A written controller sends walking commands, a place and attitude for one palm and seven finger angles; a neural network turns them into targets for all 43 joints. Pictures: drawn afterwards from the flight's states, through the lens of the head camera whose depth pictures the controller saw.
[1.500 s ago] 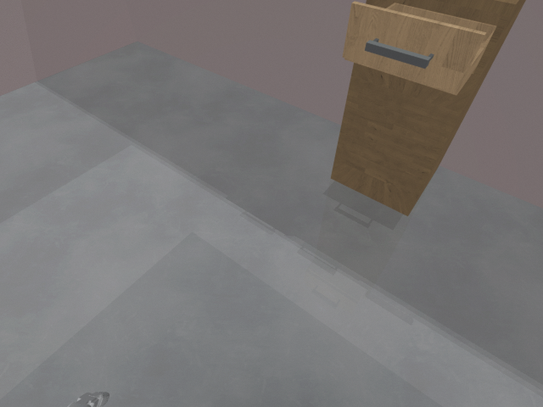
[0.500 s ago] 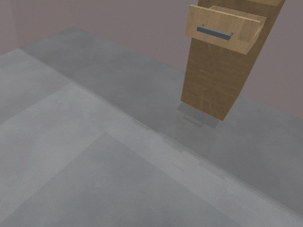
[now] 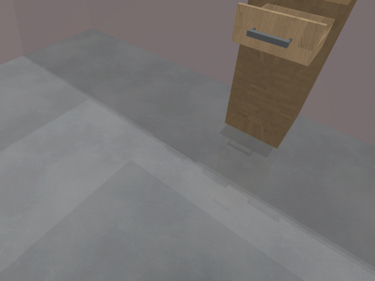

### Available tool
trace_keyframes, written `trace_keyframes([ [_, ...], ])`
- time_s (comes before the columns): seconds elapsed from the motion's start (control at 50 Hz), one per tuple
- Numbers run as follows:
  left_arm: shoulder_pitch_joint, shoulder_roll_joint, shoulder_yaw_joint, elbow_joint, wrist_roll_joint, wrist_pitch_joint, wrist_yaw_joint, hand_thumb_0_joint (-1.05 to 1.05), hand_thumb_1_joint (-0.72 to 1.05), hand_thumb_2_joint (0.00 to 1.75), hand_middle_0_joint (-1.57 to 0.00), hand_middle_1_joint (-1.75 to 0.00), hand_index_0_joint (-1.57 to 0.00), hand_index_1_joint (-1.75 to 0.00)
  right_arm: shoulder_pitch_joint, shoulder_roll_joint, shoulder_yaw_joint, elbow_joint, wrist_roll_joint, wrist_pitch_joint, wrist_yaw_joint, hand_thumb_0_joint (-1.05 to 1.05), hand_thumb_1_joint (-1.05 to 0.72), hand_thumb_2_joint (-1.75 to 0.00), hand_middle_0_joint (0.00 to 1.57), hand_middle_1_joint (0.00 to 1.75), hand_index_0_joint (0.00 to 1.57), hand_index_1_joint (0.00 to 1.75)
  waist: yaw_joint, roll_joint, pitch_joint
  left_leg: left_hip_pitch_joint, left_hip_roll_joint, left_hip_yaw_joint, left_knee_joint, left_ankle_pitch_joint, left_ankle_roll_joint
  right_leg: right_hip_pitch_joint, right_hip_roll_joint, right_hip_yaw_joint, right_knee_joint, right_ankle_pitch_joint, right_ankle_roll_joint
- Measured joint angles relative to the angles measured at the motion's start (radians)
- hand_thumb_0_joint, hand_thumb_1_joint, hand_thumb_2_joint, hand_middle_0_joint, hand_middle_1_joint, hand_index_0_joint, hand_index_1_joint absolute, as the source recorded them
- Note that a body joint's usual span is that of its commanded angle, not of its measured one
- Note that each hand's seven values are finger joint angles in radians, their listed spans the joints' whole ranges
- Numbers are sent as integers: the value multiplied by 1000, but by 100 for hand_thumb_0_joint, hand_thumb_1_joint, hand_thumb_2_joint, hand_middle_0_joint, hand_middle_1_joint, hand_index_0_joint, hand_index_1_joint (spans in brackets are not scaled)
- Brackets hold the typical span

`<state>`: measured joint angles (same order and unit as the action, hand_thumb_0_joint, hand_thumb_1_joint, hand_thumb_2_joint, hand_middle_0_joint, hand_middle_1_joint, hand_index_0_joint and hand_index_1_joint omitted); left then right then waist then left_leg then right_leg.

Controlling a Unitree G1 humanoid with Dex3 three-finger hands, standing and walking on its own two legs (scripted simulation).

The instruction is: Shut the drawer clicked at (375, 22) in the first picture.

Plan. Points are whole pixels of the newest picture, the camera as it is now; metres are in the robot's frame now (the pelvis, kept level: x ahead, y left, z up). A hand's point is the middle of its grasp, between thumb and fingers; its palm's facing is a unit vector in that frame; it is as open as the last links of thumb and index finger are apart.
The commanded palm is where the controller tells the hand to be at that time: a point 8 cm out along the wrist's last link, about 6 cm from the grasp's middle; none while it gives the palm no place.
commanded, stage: walk to a spot facing it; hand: left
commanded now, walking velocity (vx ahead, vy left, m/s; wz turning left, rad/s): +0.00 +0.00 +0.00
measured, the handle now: (269, 36) +1.08 -0.30 +0.04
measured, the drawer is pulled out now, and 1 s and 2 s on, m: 0.17 0.17 0.17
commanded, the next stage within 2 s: turn to face it in 0.82 s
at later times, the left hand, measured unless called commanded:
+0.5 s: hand out of the picture +0.06 +0.20 -0.20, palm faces -0.07 -0.99 -0.13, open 7.4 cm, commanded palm none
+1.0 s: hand (152, 203) +0.37 +0.14 -0.19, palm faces -0.18 -0.97 -0.17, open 7.3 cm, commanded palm none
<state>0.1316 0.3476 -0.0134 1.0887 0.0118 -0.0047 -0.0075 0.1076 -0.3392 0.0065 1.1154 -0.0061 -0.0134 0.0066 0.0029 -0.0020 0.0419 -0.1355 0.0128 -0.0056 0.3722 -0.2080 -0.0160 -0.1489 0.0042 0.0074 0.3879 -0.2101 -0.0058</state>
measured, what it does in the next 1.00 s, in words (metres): walks ahead: right foot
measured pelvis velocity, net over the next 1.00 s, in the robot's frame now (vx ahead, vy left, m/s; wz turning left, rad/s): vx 0.29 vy -0.03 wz -0.18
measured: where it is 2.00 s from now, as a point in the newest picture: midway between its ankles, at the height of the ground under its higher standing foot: (195, 256)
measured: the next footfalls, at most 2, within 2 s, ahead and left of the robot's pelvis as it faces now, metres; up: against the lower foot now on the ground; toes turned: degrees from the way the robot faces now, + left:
right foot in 0.74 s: +0.34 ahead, -0.13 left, +0.00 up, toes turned -18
left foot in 1.14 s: +0.48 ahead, +0.07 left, +0.00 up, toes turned -6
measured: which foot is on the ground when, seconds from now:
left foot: down 0.00-0.74, up 0.76-1.00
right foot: down 0.00-0.40, up 0.42-0.72, down 0.74-1.00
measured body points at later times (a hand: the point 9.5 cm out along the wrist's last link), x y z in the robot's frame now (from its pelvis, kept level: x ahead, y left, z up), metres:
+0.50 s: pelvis +0.10 +0.02 -0.02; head +0.11 +0.04 +0.43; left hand +0.07 +0.25 -0.18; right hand +0.04 -0.20 -0.16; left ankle +0.00 +0.13 -0.75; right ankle +0.03 -0.09 -0.68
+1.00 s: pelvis +0.29 -0.03 -0.01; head +0.30 -0.02 +0.44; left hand +0.38 +0.19 -0.17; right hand +0.28 -0.27 -0.16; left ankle +0.37 +0.09 -0.69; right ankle +0.30 -0.11 -0.75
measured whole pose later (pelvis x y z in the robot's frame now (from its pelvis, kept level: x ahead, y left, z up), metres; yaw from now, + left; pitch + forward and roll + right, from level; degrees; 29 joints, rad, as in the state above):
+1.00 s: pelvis +0.29 -0.03 -0.01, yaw -10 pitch -2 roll -2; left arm 0.24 0.17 0.03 1.06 0.02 -0.04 0.01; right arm 0.24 -0.15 -0.05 1.04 -0.02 -0.02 -0.01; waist -0.03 0.01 0.04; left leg -0.54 0.16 0.07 0.99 -0.28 -0.03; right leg -0.23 0.04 -0.16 0.48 -0.22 -0.08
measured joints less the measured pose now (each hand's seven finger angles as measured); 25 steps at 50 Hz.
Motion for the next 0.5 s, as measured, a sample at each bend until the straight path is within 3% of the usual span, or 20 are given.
trace_keyframes([
  [0.14,21,-15,3,0,2,9,8,0,91,89,-20,-29,-20,-30,14,14,3,1,-7,8,-3,1,-91,-90,21,30,20,30,5,1,-19,-3,4,6,24,-23,-2,-4,4,6,20,-19,0],
  [0.32,182,-113,18,-5,9,4,-13,0,91,90,-20,-29,-20,-30,151,94,-3,-4,-13,3,5,1,-91,-90,20,30,20,30,10,16,-57,-53,37,26,223,-187,11,-24,34,18,140,-140,-7],
  [0.38,236,-142,28,10,8,-5,-9,0,91,89,-20,-29,-20,-30,191,123,-7,5,-8,-10,1,1,-91,-90,20,30,20,30,9,-3,-56,-35,37,66,237,-232,13,-14,25,27,168,-182,0],
  [0.42,263,-156,33,29,5,1,-8,0,91,89,-20,-29,-20,-30,208,146,-12,7,-11,-35,-4,1,-91,-90,20,30,20,30,10,-29,-48,3,22,101,211,-242,28,-57,10,38,294,-205,-18],
  [0.5,244,-171,41,49,11,20,-11,1,91,89,-20,-29,-20,-30,279,187,-12,1,-20,-75,-27,0,-91,-90,20,30,20,30,-19,-30,-15,99,28,133,126,-241,31,-237,-4,-29,689,-236,-38],
])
